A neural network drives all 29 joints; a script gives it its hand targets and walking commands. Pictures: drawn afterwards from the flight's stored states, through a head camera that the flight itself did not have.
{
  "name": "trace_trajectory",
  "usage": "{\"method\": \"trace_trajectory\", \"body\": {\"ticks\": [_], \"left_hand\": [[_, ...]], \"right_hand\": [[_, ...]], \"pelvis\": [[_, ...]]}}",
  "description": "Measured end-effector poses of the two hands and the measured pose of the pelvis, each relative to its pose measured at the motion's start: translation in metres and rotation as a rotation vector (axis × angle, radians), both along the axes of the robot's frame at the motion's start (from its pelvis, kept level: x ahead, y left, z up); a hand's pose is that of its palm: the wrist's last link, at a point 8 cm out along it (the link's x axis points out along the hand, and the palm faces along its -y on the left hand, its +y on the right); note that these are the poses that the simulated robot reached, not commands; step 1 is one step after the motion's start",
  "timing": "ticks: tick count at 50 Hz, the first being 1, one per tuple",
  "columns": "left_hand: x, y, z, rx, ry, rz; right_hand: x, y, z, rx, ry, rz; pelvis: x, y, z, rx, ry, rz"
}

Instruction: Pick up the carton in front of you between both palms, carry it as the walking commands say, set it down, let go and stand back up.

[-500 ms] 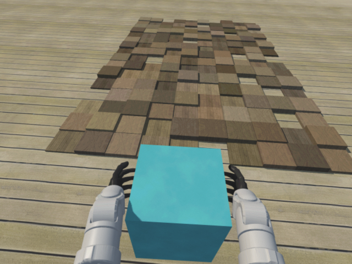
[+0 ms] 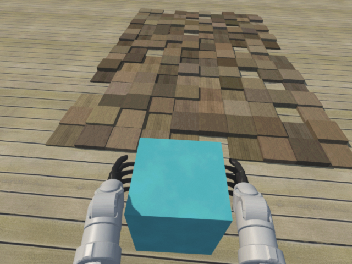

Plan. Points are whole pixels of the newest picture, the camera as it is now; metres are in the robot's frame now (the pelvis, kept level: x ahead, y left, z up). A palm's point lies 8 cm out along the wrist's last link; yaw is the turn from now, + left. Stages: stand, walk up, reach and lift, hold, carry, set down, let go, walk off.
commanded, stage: reach and lift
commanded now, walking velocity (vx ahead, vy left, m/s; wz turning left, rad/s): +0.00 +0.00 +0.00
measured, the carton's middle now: (176, 198) +0.30 +0.00 -0.05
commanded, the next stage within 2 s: hold in 0.40 s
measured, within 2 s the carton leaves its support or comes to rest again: neither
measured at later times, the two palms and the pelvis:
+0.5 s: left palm (113, 182) +0.29 +0.15 +0.05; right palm (242, 186) +0.29 -0.15 +0.05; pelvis +0.01 +0.00 +0.00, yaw +0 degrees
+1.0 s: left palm (113, 182) +0.29 +0.15 +0.05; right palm (243, 186) +0.29 -0.15 +0.05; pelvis -0.01 +0.00 +0.00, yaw +0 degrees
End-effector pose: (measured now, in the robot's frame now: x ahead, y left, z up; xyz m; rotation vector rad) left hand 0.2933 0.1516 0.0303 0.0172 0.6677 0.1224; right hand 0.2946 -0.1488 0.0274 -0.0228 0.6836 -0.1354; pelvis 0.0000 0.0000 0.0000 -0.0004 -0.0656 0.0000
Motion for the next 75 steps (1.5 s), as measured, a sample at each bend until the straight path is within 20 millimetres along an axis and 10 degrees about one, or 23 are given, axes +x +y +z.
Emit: {"method": "trace_trajectory", "body": {"ticks": [55,65,75], "left_hand": [[-0.005,0.0,0.025,0.0,-0.025,0.0],[0.026,0.022,0.038,-0.018,-0.068,0.04],[0.098,0.017,0.05,-0.061,-0.006,0.056]], "right_hand": [[-0.005,0.0,0.025,0.0,-0.026,-0.003],[0.035,0.022,0.044,0.011,-0.071,0.009],[0.099,0.017,0.05,0.034,-0.009,-0.028]], "pelvis": [[-0.002,0.001,0.0,-0.002,-0.017,0.007],[0.038,0.017,-0.011,0.006,0.095,0.023],[0.116,0.016,-0.01,-0.033,0.155,0.046]]}}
